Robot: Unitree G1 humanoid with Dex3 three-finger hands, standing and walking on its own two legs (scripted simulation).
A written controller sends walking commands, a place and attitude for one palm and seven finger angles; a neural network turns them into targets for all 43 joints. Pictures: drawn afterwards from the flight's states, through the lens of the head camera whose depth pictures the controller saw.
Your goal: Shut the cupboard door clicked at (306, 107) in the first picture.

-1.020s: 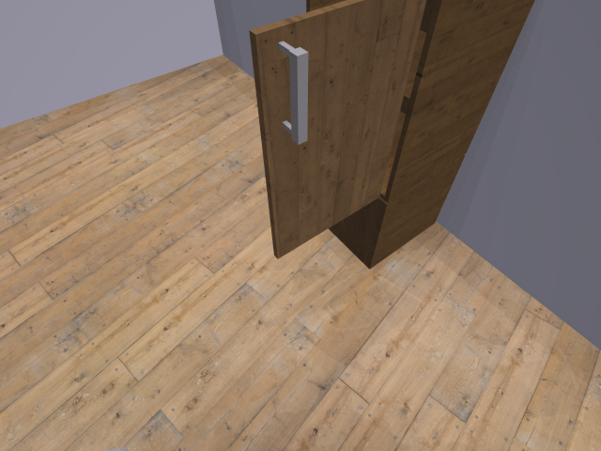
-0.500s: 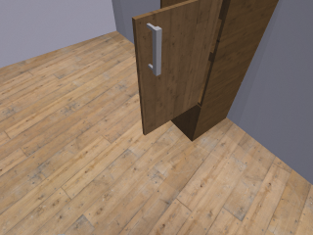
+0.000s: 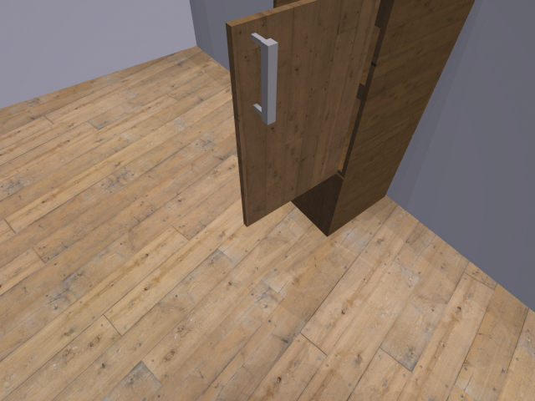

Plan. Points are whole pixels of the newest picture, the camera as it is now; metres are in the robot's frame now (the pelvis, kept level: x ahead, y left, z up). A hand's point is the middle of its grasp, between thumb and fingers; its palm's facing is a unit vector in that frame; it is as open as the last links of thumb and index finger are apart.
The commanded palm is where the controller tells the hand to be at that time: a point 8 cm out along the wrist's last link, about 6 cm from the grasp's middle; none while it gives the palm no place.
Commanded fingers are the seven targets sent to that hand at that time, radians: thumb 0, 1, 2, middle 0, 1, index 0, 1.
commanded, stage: walk around to get in front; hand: left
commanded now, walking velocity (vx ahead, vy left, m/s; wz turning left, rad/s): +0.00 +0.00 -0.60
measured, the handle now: (262, 80) +0.64 +0.05 +0.13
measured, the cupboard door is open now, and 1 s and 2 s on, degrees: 90 90 90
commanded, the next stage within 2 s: none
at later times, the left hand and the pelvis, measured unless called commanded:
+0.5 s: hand out of the picture +0.05 +0.16 -0.17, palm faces -0.19 -0.95 -0.26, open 7.4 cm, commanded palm none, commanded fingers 0.00 0.90 0.90 -0.20 -0.30 -0.20 -0.30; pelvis -0.02 -0.03 -0.01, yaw -15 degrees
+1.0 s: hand (201, 368) +0.20 +0.14 -0.18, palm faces -0.48 -0.82 -0.30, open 7.4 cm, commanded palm none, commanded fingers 0.00 0.90 0.90 -0.20 -0.30 -0.20 -0.30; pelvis -0.03 -0.01 -0.03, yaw -33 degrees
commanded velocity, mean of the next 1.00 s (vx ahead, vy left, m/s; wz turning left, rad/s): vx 0.00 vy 0.00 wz -0.60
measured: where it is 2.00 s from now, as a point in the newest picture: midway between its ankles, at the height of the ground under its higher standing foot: outside the picture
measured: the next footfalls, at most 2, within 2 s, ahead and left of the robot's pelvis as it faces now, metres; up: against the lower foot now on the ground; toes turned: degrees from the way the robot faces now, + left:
left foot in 0.72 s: +0.10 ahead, +0.07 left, +0.00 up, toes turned -37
right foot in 1.00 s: -0.04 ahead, -0.16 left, +0.00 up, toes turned -34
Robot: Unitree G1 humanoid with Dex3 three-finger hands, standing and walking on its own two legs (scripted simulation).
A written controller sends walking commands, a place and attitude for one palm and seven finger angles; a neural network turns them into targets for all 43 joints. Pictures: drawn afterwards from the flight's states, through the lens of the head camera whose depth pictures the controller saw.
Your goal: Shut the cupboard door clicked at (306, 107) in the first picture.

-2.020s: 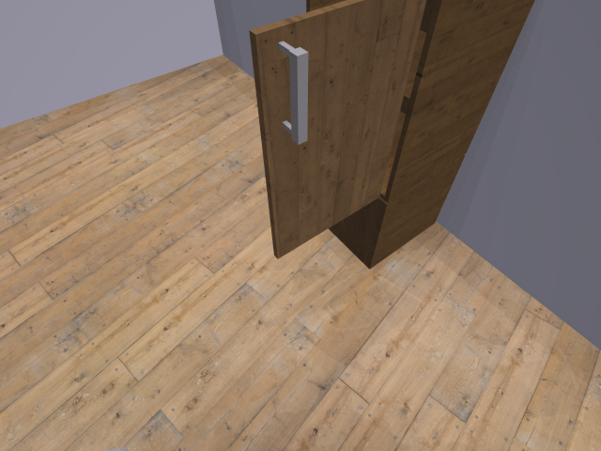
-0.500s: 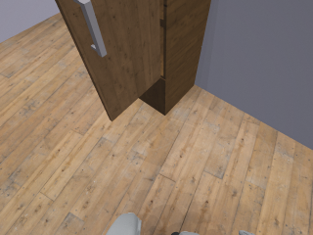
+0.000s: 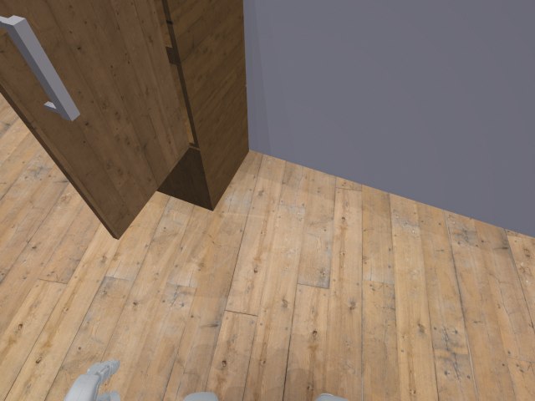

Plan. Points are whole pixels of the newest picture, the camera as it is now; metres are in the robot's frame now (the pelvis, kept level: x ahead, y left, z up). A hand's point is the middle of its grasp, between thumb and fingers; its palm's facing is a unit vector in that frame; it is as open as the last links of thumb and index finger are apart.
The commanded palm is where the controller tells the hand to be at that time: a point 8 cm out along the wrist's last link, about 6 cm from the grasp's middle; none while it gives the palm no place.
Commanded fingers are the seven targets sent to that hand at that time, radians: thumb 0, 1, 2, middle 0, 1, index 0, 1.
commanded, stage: walk around to get in front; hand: left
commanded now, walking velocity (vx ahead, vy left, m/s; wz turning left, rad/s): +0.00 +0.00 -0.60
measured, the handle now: (36, 71) +0.52 +0.41 +0.17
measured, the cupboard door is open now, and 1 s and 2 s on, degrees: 90 90 90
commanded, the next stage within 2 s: none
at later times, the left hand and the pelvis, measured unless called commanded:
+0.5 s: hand (194, 363) +0.18 +0.14 -0.15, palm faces -0.33 -0.91 -0.24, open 7.4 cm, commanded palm none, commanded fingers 0.00 0.90 0.90 -0.20 -0.30 -0.20 -0.30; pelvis -0.01 -0.01 +0.00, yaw -19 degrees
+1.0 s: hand (219, 357) +0.20 +0.10 -0.14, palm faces -0.57 -0.80 -0.22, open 7.4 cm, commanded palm none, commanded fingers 0.00 0.90 0.90 -0.20 -0.30 -0.20 -0.30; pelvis -0.02 -0.01 +0.02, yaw -36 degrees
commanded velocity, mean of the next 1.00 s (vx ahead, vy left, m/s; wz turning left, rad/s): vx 0.00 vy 0.00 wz -0.60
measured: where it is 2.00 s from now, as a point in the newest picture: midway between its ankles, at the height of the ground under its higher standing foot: outside the picture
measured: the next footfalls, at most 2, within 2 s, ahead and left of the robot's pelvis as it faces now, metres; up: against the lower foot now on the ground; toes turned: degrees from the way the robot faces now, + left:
right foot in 0.46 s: +0.00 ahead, -0.14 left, +0.00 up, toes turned -21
left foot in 0.72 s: +0.09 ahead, +0.10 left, +0.00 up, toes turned -23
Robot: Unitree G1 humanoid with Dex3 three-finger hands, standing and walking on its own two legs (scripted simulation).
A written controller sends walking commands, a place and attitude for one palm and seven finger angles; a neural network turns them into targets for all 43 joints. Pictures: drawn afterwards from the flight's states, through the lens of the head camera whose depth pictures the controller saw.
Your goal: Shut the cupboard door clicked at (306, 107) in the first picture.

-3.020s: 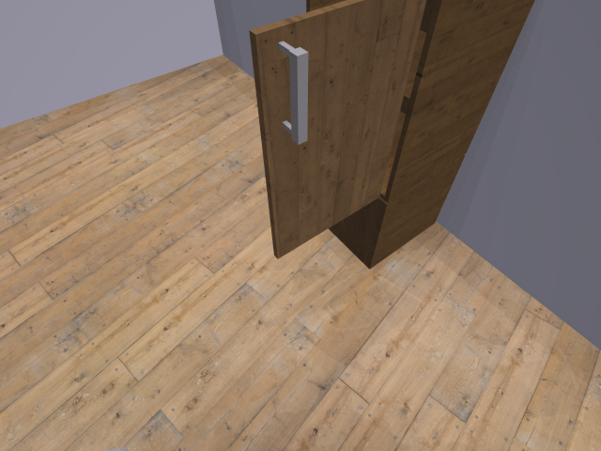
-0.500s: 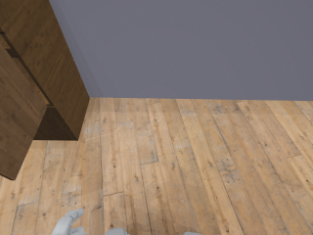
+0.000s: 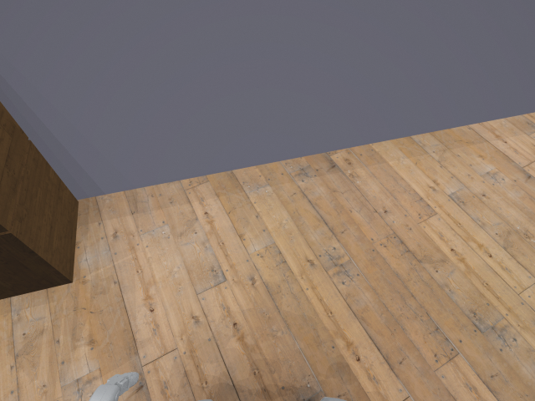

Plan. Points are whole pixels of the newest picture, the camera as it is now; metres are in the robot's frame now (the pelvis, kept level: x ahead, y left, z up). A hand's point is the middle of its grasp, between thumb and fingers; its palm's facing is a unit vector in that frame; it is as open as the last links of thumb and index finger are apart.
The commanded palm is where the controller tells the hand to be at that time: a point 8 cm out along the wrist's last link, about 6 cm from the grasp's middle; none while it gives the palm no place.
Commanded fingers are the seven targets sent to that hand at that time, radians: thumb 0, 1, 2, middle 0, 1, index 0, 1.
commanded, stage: walk around to get in front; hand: left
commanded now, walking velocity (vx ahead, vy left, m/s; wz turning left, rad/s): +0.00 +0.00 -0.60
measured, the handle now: out of the picture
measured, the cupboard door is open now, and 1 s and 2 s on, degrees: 90 90 90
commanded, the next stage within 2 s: none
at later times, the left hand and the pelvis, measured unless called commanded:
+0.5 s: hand (184, 377) +0.17 +0.15 -0.16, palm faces -0.29 -0.94 -0.20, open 7.4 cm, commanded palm none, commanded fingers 0.00 0.90 0.90 -0.20 -0.30 -0.20 -0.30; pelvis +0.00 -0.01 +0.00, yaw -18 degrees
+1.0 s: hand (233, 361) +0.20 +0.07 -0.16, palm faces -0.56 -0.81 -0.20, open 7.4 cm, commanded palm none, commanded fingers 0.00 0.90 0.90 -0.20 -0.30 -0.20 -0.30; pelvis -0.01 -0.03 +0.00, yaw -36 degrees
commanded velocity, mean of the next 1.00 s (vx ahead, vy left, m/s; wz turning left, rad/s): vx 0.02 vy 0.00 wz -0.60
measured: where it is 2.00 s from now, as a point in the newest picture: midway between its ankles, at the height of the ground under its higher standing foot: outside the picture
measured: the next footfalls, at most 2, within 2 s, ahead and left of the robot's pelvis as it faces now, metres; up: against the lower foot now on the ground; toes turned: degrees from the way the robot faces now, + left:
right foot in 0.02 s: +0.04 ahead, -0.14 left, +0.00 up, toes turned -5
left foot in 0.28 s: +0.07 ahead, +0.12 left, +0.00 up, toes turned -7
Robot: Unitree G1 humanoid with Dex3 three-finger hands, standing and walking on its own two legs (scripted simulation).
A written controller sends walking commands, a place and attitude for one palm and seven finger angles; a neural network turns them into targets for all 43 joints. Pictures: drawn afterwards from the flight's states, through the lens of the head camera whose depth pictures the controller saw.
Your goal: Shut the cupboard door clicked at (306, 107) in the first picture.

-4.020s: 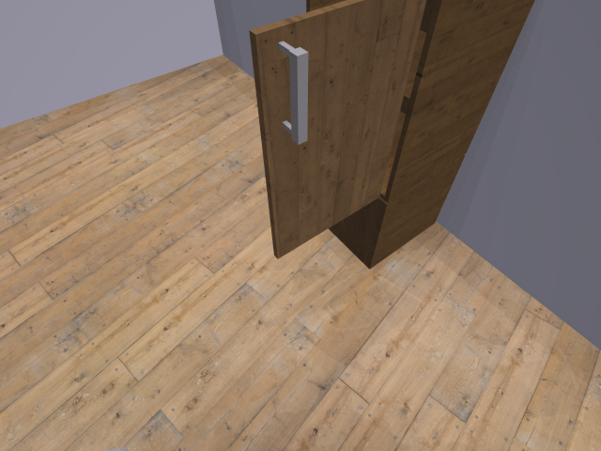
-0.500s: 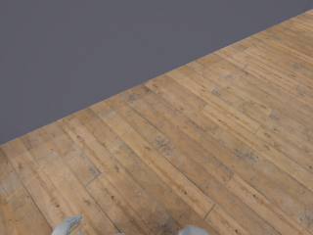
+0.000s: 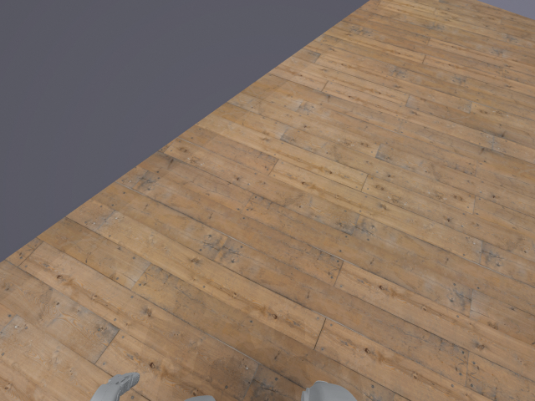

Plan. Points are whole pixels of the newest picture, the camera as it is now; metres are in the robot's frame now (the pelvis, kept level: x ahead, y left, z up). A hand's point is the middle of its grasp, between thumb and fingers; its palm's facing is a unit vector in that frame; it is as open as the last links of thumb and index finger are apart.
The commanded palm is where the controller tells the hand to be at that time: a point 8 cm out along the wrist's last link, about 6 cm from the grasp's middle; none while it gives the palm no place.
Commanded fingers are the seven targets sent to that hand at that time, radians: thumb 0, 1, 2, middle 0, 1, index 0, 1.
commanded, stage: walk around to get in front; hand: left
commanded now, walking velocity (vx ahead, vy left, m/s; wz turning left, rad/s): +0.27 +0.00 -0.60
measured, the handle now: out of the picture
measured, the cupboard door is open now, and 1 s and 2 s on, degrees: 90 90 90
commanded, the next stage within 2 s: walk to a spot facing it in 1.20 s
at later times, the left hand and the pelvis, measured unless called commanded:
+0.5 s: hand (184, 340) +0.22 +0.16 -0.18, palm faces -0.30 -0.94 -0.15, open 7.4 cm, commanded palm none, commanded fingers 0.00 0.90 0.90 -0.20 -0.30 -0.20 -0.30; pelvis +0.11 -0.01 +0.00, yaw -20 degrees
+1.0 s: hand (280, 237) +0.45 +0.00 -0.18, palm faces -0.52 -0.84 -0.15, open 7.2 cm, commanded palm none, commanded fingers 0.00 0.90 0.90 -0.20 -0.30 -0.20 -0.30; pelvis +0.29 -0.12 -0.01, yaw -32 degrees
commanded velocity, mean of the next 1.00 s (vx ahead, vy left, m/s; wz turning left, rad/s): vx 0.34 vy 0.00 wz -0.44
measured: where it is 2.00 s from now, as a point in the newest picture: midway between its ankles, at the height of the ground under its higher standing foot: (358, 303)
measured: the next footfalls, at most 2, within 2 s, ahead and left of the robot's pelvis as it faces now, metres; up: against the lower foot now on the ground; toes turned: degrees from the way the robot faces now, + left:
right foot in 0.08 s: +0.04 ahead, -0.15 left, +0.00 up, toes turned -8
left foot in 0.36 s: +0.17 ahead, +0.10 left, +0.00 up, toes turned -9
